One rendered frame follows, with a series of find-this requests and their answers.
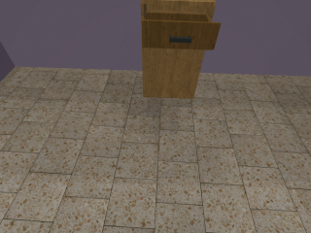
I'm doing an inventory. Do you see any cabinet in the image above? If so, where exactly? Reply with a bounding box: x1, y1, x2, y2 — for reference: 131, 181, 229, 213
140, 0, 217, 99

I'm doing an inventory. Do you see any drawer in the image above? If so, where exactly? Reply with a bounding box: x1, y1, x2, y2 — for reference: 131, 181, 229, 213
141, 13, 221, 50

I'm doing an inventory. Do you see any handle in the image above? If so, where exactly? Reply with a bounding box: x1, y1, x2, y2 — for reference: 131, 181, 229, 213
169, 35, 192, 44

